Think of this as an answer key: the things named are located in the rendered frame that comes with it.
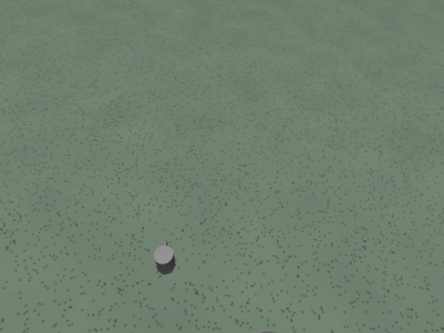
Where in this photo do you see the mug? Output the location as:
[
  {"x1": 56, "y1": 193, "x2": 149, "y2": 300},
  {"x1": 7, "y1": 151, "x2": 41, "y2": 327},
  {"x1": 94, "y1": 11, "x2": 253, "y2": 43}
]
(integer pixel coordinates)
[{"x1": 154, "y1": 239, "x2": 175, "y2": 271}]

